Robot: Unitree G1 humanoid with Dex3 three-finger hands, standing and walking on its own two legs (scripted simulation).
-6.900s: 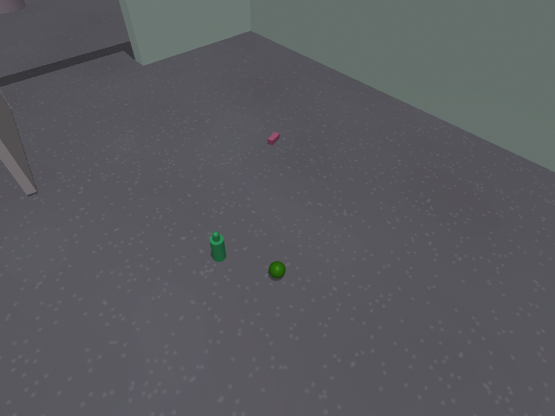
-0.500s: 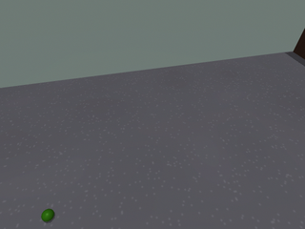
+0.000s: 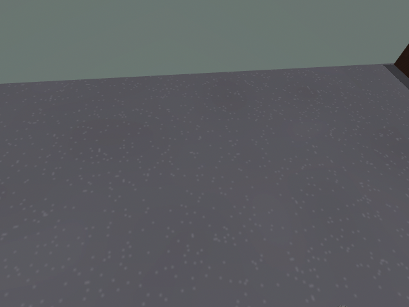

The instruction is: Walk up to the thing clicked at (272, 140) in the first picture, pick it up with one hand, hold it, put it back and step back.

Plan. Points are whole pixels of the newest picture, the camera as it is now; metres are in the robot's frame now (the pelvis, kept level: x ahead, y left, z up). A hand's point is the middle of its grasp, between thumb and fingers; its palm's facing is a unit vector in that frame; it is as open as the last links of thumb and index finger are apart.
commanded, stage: walk up
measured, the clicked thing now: out of the picture +0.70 +1.42 -0.75
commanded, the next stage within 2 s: none
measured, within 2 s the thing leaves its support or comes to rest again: neither
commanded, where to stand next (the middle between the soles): +1.03 +0.01 m, yaw -1 degrees
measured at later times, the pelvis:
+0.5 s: pelvis +0.26 -0.05 +0.01, yaw -1 degrees
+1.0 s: pelvis +0.50 +0.01 +0.01, yaw -1 degrees
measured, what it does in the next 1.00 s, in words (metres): walks ahead: right foot, then left foot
